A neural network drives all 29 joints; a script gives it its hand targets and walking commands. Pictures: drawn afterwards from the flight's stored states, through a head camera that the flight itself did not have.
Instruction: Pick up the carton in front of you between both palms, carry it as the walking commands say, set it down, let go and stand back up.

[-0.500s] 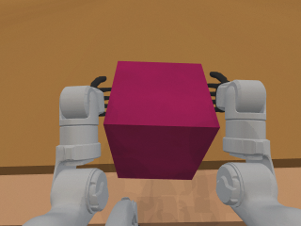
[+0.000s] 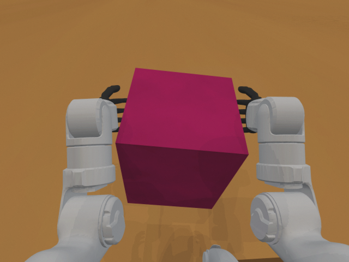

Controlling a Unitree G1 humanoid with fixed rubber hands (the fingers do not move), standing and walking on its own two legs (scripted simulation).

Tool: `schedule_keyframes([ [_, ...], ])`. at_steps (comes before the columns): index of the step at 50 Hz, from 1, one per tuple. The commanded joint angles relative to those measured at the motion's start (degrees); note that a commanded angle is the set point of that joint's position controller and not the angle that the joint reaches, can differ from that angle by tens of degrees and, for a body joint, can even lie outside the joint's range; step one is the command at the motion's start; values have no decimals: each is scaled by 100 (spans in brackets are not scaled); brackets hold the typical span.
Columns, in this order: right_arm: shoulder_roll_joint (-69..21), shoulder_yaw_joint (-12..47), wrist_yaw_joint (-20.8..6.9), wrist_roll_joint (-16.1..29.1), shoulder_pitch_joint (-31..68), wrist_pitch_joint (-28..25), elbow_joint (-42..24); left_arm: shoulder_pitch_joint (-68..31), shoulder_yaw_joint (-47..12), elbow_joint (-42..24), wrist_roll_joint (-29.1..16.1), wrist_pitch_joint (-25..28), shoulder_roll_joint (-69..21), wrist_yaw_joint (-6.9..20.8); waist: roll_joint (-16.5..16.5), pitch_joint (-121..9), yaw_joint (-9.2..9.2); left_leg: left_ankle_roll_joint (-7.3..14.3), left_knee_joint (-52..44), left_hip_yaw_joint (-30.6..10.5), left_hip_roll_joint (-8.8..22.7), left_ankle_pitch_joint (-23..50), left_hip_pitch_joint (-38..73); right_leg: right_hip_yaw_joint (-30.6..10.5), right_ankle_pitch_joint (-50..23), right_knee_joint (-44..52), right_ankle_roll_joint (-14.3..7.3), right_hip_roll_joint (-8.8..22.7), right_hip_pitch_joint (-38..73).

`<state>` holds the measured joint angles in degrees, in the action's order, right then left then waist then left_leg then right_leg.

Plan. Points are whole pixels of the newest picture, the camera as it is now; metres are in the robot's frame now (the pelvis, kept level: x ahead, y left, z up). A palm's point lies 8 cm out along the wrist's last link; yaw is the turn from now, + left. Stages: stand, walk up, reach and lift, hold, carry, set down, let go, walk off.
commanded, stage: carry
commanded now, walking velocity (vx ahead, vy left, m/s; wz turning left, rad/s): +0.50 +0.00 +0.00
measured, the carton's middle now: (176, 144) +0.38 +0.01 +0.11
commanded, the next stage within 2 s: none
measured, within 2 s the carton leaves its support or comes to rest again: neither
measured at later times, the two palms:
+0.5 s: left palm (127, 2) +0.71 +0.14 +0.31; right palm (235, 13) +0.68 -0.15 +0.29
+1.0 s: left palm out of the picture +0.95 +0.16 +0.39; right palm out of the picture +0.96 -0.14 +0.38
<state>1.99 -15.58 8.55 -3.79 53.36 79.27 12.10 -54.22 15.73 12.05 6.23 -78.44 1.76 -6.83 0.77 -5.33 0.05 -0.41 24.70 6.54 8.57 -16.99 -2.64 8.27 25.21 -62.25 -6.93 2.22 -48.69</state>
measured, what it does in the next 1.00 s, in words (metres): climbs: left foot 0.10 m higher, then right foot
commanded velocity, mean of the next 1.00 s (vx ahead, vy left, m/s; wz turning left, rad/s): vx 0.50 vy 0.00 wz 0.00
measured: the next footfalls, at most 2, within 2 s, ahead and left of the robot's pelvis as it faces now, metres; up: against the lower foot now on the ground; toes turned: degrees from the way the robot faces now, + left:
left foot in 0.48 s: +0.54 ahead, +0.12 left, +0.21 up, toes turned +5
right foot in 0.92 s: +0.67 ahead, -0.08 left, +0.21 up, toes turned -6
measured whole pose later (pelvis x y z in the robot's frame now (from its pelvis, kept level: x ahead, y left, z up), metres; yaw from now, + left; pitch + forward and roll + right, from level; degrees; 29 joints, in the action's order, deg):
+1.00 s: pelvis +0.58 +0.01 +0.19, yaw -1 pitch +5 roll +0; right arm 2.8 -16.2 9.4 -5.9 55.2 80.7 18.5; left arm -54.1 15.9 17.0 7.4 -75.6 -0.5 -8.1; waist 0.6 -7.9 -2.2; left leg 1.8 58.1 2.9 0.4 -28.3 -25.7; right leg 6.6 13.0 -34.5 -3.6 0.4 -26.0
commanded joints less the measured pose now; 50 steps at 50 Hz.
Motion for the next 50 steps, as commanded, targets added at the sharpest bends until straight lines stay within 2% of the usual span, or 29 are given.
schedule_keyframes([
  [1,-6123,2475,-1520,2243,4168,-63,-268,-3741,-2912,149,-2752,1,-6454,1148,-56,-2900,-1092,56,4457,-64,-693,2981,-1805,-1049,-3416,3326,-15,-94,5427],
  [2,-6134,2306,-1479,2051,3760,-111,-106,-3709,-2988,81,-2905,133,-6436,1229,-1992,-3737,-684,-179,7242,-688,-1652,-249,-3643,-4433,-6484,3492,-1284,1739,6564],
  [3,-5973,2258,-1414,1888,3979,-146,-198,-4021,-3004,-232,-3124,154,-6773,1294,-1015,-4083,-640,130,8074,-1665,-1420,-9,-3693,-4293,-6387,2999,-1389,1586,6526],
  [5,-6048,2279,-1329,1872,4448,-211,-734,-4930,-3194,-1022,-3414,230,-7106,1404,-384,-3087,-502,405,7840,-1364,-959,-63,-4575,-3702,-3328,3049,-903,1342,5741],
  [7,-5863,2312,-1210,1835,4633,-234,-1098,-5144,-3328,-1264,-3638,224,-7253,1456,-456,-2610,-269,584,7454,-1205,-709,-57,-4895,-3190,-1788,3368,-625,1217,5319],
  [8,-5773,2374,-1150,1811,4554,-236,-1128,-5056,-3358,-1239,-3632,205,-7198,1459,-421,-2497,-298,636,7258,-1116,-667,-122,-5038,-3093,-1406,3527,-589,1260,5276],
  [11,-5683,2673,-1072,1811,4293,-201,-1120,-4577,-3292,-1082,-3410,103,-6884,1412,-445,-2345,-550,694,7454,-587,-647,-722,-5934,-2843,-2447,3824,-929,1531,5806],
  [13,-5620,2669,-1099,1845,4208,-136,-941,-4197,-3141,-790,-3172,55,-6522,1395,-523,-2196,-695,763,8522,-863,-467,-1443,-7494,-3040,-2353,3926,-1058,1876,6645],
  [16,-5615,2792,-1128,1866,4108,-30,-533,-4125,-3048,-403,-2989,-39,-6363,1417,-280,-1422,-471,619,7351,-520,-216,-1316,-7729,-2215,-1346,4619,-607,1400,6018],
  [17,-5606,2795,-1143,1887,4171,-15,-460,-4113,-2976,-303,-2938,-66,-6355,1431,-312,-1354,-347,577,6475,-260,-132,-929,-6846,-1683,-1598,4918,-525,1102,5334],
  [19,-5786,2809,-1178,2134,4348,29,-317,-4153,-2836,-145,-2877,-120,-6279,1446,-882,-1316,-227,617,4711,361,-280,-129,-4628,-629,-2869,5539,-424,781,3953],
  [20,-5896,2771,-1193,2216,4393,38,-167,-4069,-2692,78,-2803,-140,-6205,1452,-1081,-1390,-107,680,4063,588,-528,231,-3761,-317,-4198,5404,-336,692,3783],
  [22,-6148,2638,-1244,2329,4246,16,204,-3715,-2362,503,-2604,-137,-6158,1454,-1518,-1793,306,757,3234,1100,-1211,353,-2798,87,-7987,4145,-110,716,4554],
  [23,-6295,2619,-1284,2402,4203,-25,259,-3539,-2239,657,-2471,-99,-6170,1446,-1701,-2241,666,726,2537,1164,-1443,419,-2023,261,-8854,2865,87,741,4959],
  [24,-6454,2623,-1348,2517,4267,-88,225,-3421,-2158,768,-2358,-39,-6148,1429,-1311,-2628,928,596,1397,721,-1494,610,-896,277,-8115,1169,354,566,4633],
  [25,-6543,2707,-1430,2598,4404,-191,125,-3365,-2098,806,-2211,48,-6163,1412,-211,-2845,788,1074,430,-1941,-305,404,303,-48,-4341,-451,616,15,2851],
  [26,-6689,2787,-1493,2743,4730,-300,85,-3304,-2037,799,-2071,86,-6171,1397,1854,-3554,567,2048,-189,-4806,922,2137,1009,-846,-717,-2939,782,-996,1708],
  [27,-6963,2824,-1567,2994,4955,-348,-166,-3443,-1937,665,-1999,139,-6207,1351,1085,-3656,445,2034,261,-4384,799,1800,910,-1754,-690,-3802,529,-618,1425],
  [29,-7156,3004,-1633,3295,5832,-463,-956,-3983,-1938,241,-1999,163,-6268,1278,284,-2840,277,1580,437,-3649,635,431,81,-1465,-458,-3647,273,-198,566],
  [30,-7139,2994,-1620,3384,6014,-480,-1109,-4140,-2004,73,-2067,163,-6266,1225,527,-2716,257,1546,312,-3487,628,295,-113,-1477,-703,-3688,202,-130,401],
  [32,-7120,2975,-1551,3360,5829,-461,-1223,-4221,-2186,-276,-2164,190,-6222,1136,243,-2660,403,1516,416,-3074,531,539,288,-1334,-395,-3167,173,-159,182],
  [34,-7040,2914,-1474,3214,5393,-386,-1176,-3849,-2372,-277,-2171,160,-6253,1086,136,-2699,426,1521,287,-2747,649,958,606,-1112,632,-1661,245,-105,113],
  [35,-6981,2947,-1455,3125,5241,-346,-1137,-3723,-2518,-249,-2188,145,-6288,1070,103,-2765,421,1479,261,-2490,656,1477,605,-943,584,-922,283,-120,368],
  [40,-6480,2792,-1427,2613,4609,-159,-836,-3693,-2897,-285,-2370,39,-6399,1101,958,-2702,274,1257,115,-1148,445,2302,237,-430,-825,1597,513,-49,1399],
  [45,-6165,2634,-1421,2353,4249,-91,-114,-3778,-2787,343,-2576,-4,-6466,1280,592,-2466,75,775,1015,-496,90,1966,-571,56,-1577,3647,432,-356,3391],
  [46,-6134,2551,-1425,2325,4226,-98,70,-3641,-2660,566,-2566,9,-6439,1317,212,-2627,-118,509,1785,-297,-90,1730,-1315,-651,-1479,3761,239,160,4461],
  [47,-6190,2495,-1443,2338,4329,-101,212,-3559,-2537,748,-2484,46,-6264,1326,-1100,-2644,-291,150,3093,89,-713,560,-2893,-2875,-1685,4024,-314,1378,5403],
  [48,-6215,2453,-1458,2330,4492,-100,309,-3624,-2429,769,-2463,83,-6190,1328,-1903,-2465,-393,156,3881,-168,-1142,-1330,-4364,-4065,-2328,4083,-916,1875,6249],
  [50,-6243,2379,-1435,2341,4553,-151,357,-3872,-2380,554,-2587,109,-6382,1387,-786,-2192,-375,292,4669,-633,-754,-1558,-4879,-3649,-2489,3866,-936,1853,6029],
])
